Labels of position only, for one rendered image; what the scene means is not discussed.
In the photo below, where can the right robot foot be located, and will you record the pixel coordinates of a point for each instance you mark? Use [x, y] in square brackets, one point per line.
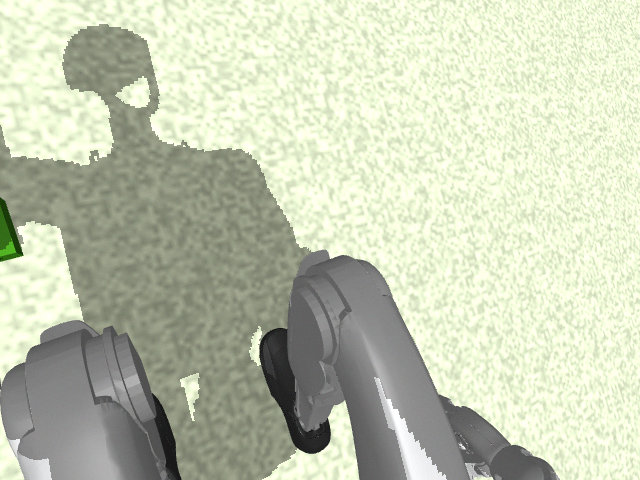
[281, 382]

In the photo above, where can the right robot hand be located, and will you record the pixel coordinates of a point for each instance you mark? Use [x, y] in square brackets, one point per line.
[478, 440]

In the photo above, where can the right robot arm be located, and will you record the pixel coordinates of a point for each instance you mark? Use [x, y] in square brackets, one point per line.
[516, 463]

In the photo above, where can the small box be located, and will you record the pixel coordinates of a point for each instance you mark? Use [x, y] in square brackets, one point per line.
[9, 244]

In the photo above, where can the left robot foot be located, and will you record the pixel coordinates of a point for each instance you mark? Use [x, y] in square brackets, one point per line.
[167, 440]

